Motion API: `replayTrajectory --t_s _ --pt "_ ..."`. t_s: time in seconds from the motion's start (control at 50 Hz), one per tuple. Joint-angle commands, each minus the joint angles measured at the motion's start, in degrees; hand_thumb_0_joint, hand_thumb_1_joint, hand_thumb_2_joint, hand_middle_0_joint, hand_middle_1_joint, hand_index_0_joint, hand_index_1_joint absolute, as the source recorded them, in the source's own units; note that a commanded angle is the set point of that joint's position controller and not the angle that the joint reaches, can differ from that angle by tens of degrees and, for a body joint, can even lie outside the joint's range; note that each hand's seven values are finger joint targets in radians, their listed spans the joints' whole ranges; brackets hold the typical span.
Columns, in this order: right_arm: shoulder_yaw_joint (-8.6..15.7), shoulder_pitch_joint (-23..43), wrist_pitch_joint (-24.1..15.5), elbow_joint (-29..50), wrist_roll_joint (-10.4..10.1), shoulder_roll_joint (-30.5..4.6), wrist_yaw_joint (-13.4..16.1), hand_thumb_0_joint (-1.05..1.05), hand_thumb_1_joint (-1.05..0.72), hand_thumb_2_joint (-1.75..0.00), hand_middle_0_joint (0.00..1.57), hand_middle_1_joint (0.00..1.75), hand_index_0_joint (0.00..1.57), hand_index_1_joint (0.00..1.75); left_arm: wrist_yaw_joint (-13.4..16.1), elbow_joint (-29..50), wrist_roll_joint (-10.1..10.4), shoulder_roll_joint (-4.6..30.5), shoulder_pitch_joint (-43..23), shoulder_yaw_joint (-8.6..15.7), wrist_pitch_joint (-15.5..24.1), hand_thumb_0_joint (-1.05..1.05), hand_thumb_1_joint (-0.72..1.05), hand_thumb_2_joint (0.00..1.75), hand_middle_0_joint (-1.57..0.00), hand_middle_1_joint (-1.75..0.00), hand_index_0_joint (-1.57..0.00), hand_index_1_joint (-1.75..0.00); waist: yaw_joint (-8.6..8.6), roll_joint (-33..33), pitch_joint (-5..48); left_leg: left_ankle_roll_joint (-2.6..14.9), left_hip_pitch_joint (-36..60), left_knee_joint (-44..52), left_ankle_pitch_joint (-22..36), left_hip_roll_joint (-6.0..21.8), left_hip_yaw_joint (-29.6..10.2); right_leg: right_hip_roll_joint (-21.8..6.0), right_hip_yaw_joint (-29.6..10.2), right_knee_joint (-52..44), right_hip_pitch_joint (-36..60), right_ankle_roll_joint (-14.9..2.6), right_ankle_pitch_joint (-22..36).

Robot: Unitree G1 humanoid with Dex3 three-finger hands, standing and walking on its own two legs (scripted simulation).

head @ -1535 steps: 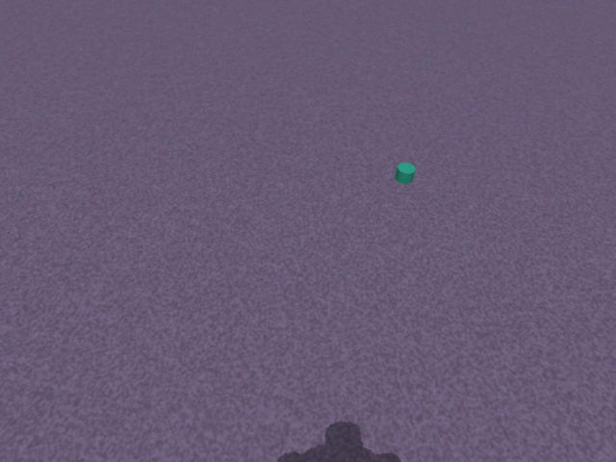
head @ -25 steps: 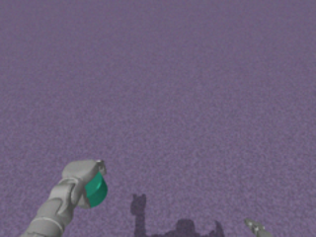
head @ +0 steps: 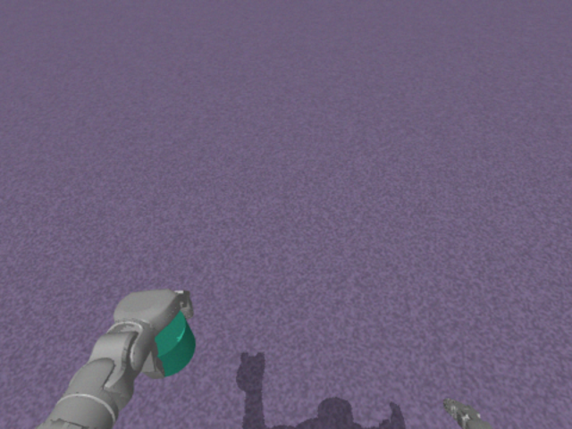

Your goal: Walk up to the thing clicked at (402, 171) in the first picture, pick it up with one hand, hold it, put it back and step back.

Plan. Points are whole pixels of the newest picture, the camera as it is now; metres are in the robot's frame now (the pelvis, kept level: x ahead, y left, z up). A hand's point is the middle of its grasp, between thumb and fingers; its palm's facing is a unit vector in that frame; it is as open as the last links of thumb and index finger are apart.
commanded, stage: crouch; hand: left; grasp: from above
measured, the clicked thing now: (162, 340) +0.30 +0.23 -0.07
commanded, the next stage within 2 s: none
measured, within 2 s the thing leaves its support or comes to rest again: neither
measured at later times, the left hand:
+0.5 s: hand (171, 359) +0.30 +0.23 -0.15, palm faces -0.46 +0.02 -0.89, open 11.1 cm
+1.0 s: hand (200, 368) +0.37 +0.25 -0.39, palm faces -0.46 +0.00 -0.89, open 11.0 cm
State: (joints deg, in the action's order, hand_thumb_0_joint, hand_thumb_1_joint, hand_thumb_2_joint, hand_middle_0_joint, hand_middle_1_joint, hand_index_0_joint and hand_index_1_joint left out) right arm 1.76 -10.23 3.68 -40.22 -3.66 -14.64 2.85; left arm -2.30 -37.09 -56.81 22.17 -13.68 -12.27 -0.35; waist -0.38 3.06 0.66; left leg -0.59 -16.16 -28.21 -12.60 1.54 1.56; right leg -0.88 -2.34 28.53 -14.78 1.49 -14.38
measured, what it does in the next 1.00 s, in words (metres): lowers itself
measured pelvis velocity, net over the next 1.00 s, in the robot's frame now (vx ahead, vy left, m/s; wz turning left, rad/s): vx -0.06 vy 0.02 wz -0.03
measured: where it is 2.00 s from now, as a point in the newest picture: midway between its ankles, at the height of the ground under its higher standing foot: outside the picture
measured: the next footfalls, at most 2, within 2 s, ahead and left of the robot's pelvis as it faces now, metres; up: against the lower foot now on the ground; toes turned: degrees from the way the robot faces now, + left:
none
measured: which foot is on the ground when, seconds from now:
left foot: down 0.00-1.00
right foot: down 0.00-1.00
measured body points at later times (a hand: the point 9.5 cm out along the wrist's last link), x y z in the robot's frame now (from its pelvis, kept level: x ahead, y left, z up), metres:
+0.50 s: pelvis -0.02 +0.00 -0.05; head +0.05 +0.00 +0.40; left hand +0.32 +0.23 -0.10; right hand +0.09 -0.28 -0.17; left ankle +0.02 +0.13 -0.74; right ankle +0.01 -0.14 -0.74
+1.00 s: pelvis -0.06 +0.02 -0.25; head +0.14 +0.03 +0.15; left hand +0.39 +0.25 -0.34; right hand -0.03 -0.26 -0.38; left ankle +0.02 +0.13 -0.74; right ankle +0.01 -0.14 -0.74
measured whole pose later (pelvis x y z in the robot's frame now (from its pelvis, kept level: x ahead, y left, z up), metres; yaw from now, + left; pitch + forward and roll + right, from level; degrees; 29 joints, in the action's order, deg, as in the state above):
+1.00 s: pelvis -0.06 +0.02 -0.25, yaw -2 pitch +35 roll -5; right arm 1.9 -13.7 -1.5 -43.5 3.5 -13.0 -0.4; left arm 19.4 -72.1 -68.1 29.2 -43.3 0.5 5.5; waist 9.6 3.6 11.4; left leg 0.7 -103.1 -102.0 -34.5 1.7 -2.9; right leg 0.7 -0.6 99.9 -98.6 2.8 -36.9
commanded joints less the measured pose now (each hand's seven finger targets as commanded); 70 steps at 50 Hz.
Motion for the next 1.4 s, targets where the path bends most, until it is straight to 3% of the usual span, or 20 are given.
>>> replayTrajectory --t_s 0.0,0.02,0.04,0.14,0.28,0.34,0.44,0.54,0.62,0.68,0.78,0.86,0.96,0.98,1.06,1.1,1.2,1.22,1.34,1.38 --pt "2.42 5.2 -2.42 8.3 0.36 -7.09 0.68 0.0 -0.9 -0.9 0.2 0.3 0.2 0.3 2.79 13.44 -0.45 13.24 -20.11 7.06 0.48 0.0 0.55 0.92 -0.87 -0.92 -0.91 -0.89 -0.11 -1.14 14.82 1.2 9.01 2.96 10.29 -2.18 0.48 2.27 1.93 -4.52 1.27 -1.66 9.42" --pt "2.42 5.11 -2.4 8.36 0.34 -7.14 0.68 0.0 -0.92 -0.91 0.2 0.3 0.2 0.3 2.81 13.0 -0.49 13.13 -20.32 6.96 0.45 0.0 0.6 0.84 -0.88 -0.96 -0.95 -0.9 -0.08 -0.76 14.53 1.1 9.17 3.16 10.27 -2.1 0.43 2.31 1.99 -4.53 1.06 -1.76 9.31" --pt "2.46 5.2 -2.35 8.46 0.35 -7.09 0.71 0.0 -0.88 -0.89 0.2 0.3 0.2 0.3 2.95 13.38 -0.57 13.27 -20.91 7.12 0.59 0.0 0.52 0.89 -0.8 -0.96 -0.87 -0.91 0.05 -0.79 14.58 1.11 9.18 3.06 10.32 -2.14 0.41 2.3 2.03 -4.64 0.93 -1.73 9.25" --pt "2.66 4.17 -2.14 7.92 0.45 -7.39 0.63 0.0 -0.89 -0.9 0.2 0.3 0.2 0.3 4.51 10.1 -1.24 11.95 -19.99 6.64 1.37 0.0 0.48 0.99 -0.81 -0.98 -0.84 -0.95 1.04 -3.2 12.85 1.25 8.17 2.77 8.42 -2.09 0.37 2.28 1.83 -4.57 -0.94 -1.63 7.65" --pt "3.2 0.91 -1.59 5.18 1.82 -7.89 -0.08 0.0 -0.89 -0.9 0.2 0.3 0.2 0.3 11.79 -1.84 -3.89 11.02 -22.11 6.92 4.16 0.0 0.49 1.02 -0.82 -1.0 -0.85 -0.97 2.96 -4.65 11.7 1.08 1.32 -3.21 5.07 -2.4 0.3 1.83 1.86 0.34 -8.38 -1.57 5.18" --pt "3.69 -0.78 -1.88 3.62 2.61 -8.32 -0.89 0.0 -0.89 -0.9 0.2 0.3 0.2 0.3 15.88 -6.82 -5.76 9.87 -27.74 5.82 4.92 0.0 0.52 1.04 -0.83 -1.04 -0.87 -1.01 4.48 -3.16 13.87 0.39 -4.17 -10.13 3.41 -2.15 0.04 1.97 2.22 6.61 -16.56 -1.84 3.67" --pt "4.93 -5.14 -2.79 3.31 3.96 -9.08 -2.06 0.0 -0.89 -0.9 0.2 0.3 0.2 0.3 22.26 -12.4 -9.99 11.84 -35.1 7.72 5.65 0.0 0.53 0.98 -0.82 -1.05 -0.87 -1.0 5.36 0.82 24.24 0.33 -17.17 -25.12 1.23 -1.63 -0.09 2.15 2.52 21.15 -29.74 -2.47 1.82" --pt "5.22 -7.48 -3.61 2.8 4.86 -9.49 -1.76 0.0 -0.89 -0.9 0.2 0.3 0.2 0.3 26.33 -17.79 -10.99 14.65 -41.35 9.96 4.28 0.0 0.5 0.98 -0.81 -1.03 -0.85 -0.99 6.07 3.02 31.8 0.92 -29.46 -35.29 -2.63 -1.75 -0.38 2.59 3.13 31.35 -39.28 -2.84 -1.45" --pt "5.61 -8.9 -4.61 2.09 5.45 -9.66 -1.14 0.0 -0.89 -0.89 0.2 0.3 0.2 0.3 26.66 -21.39 -9.85 14.3 -43.64 9.88 3.27 0.0 0.48 0.99 -0.8 -1.01 -0.84 -0.97 7.38 2.88 36.19 1.22 -38.52 -41.85 -7.12 -1.51 -1.43 2.86 4.13 38.84 -46.65 -3.29 -5.32" --pt "5.95 -9.21 -5.01 2.15 5.84 -9.89 -0.86 0.0 -0.89 -0.89 0.2 0.3 0.2 0.3 26.15 -20.61 -9.31 15.8 -44.19 10.97 2.85 0.0 0.47 0.95 -0.79 -0.99 -0.83 -0.95 6.91 4.93 40.23 1.14 -41.82 -45.85 -9.22 -1.24 -2.07 2.76 4.56 43.81 -51.75 -3.66 -7.46" --pt "5.56 -9.37 -5.36 1.71 6.49 -10.48 -0.71 0.0 -0.89 -0.89 0.2 0.3 0.2 0.3 25.34 -20.99 -9.84 21.36 -47.83 14.24 2.99 0.0 0.43 0.91 -0.78 -0.94 -0.81 -0.9 7.87 6.44 41.9 0.75 -48.68 -50.96 -14.83 -0.82 -4.13 2.69 5.44 51.13 -61.59 -3.86 -12.57" --pt "5.07 -10.01 -5.97 0.66 7.01 -10.78 -1.28 0.0 -0.89 -0.9 0.2 0.3 0.2 0.3 24.81 -25.75 -10.56 21.09 -48.38 14.38 4.07 0.0 0.42 0.91 -0.78 -0.92 -0.81 -0.89 9.44 5.78 40.62 0.88 -54.58 -56.14 -17.73 -0.76 -5.44 2.65 6.19 56.4 -69.98 -3.85 -15.32" --pt "4.56 -11.09 -6.92 0.09 7.74 -11.36 -2.66 0.0 -0.89 -0.9 0.2 0.3 0.2 0.3 25.11 -23.83 -11.69 24.06 -51.26 16.3 6.54 0.0 0.48 0.87 -0.84 -0.87 -0.87 -0.83 9.67 8.12 48.27 1.15 -55.99 -63.68 -12.94 -1.07 -5.78 2.54 6.72 62.67 -75.0 -3.85 -12.58" --pt "4.37 -11.49 -7.23 -0.26 8.08 -11.56 -3.12 0.0 -0.9 -0.9 0.2 0.3 0.2 0.3 25.17 -25.42 -11.62 22.75 -50.46 16.07 6.76 0.0 0.5 0.91 -0.85 -0.9 -0.88 -0.86 10.79 7.83 47.43 1.06 -57.17 -64.84 -12.0 -0.98 -6.4 2.29 6.99 64.08 -76.86 -3.66 -11.95" --pt "4.19 -12.48 -7.65 -1.4 8.82 -11.95 -4.4 0.0 -0.9 -0.9 0.2 0.3 0.2 0.3 26.26 -24.12 -12.88 26.07 -53.81 17.74 7.8 0.0 0.52 0.93 -0.87 -0.89 -0.9 -0.86 10.83 10.48 51.14 1.16 -58.08 -69.93 -8.27 -0.96 -5.75 2.25 7.35 67.7 -78.8 -3.49 -9.22" --pt "4.18 -12.28 -7.87 -1.4 9.22 -11.79 -5.12 0.0 -0.9 -0.9 0.2 0.3 0.2 0.3 26.47 -23.54 -12.97 25.1 -55.51 17.26 8.02 0.0 0.56 0.96 -0.9 -0.92 -0.93 -0.89 10.84 12.45 52.44 0.84 -57.07 -71.6 -6.55 -0.64 -6.21 2.33 7.85 70.27 -81.57 -3.64 -8.71" --pt "4.0 -12.33 -8.0 -1.7 9.91 -12.75 -6.17 0.0 -0.91 -0.9 0.2 0.3 0.2 0.3 27.38 -26.29 -14.04 27.59 -58.29 18.62 7.89 0.0 0.56 0.96 -0.92 -0.89 -0.94 -0.87 11.42 14.9 50.65 0.43 -59.21 -74.51 -8.08 -0.39 -6.54 1.97 8.36 73.88 -86.19 -3.63 -9.74" --pt "3.72 -12.55 -8.02 -1.42 10.1 -12.31 -6.5 0.0 -0.91 -0.9 0.2 0.3 0.2 0.3 27.36 -25.58 -13.88 26.48 -59.76 17.74 7.97 0.0 0.58 0.96 -0.93 -0.91 -0.95 -0.89 12.14 15.24 50.92 0.68 -60.55 -75.83 -8.62 -0.49 -5.79 2.16 8.34 74.12 -85.53 -3.59 -9.49" --pt "2.89 -12.6 -7.71 -1.26 10.34 -12.28 -7.43 0.0 -0.91 -0.9 0.2 0.3 0.2 0.3 26.99 -29.15 -13.44 28.43 -57.39 18.76 7.71 0.0 0.58 1.01 -0.92 -0.95 -0.95 -0.92 11.95 13.04 48.63 1.51 -67.1 -80.47 -9.56 -0.61 -4.13 2.83 8.31 76.07 -85.11 -3.22 -8.74" --pt "2.81 -11.72 -7.47 -1.21 10.32 -12.36 -7.59 0.0 -0.91 -0.9 0.2 0.3 0.2 0.3 26.68 -27.56 -13.19 29.75 -61.4 18.53 8.06 0.0 0.56 1.01 -0.92 -0.94 -0.94 -0.92 12.39 14.35 49.34 1.61 -68.71 -81.92 -10.28 -0.43 -3.96 3.29 8.34 77.53 -85.97 -3.33 -8.78"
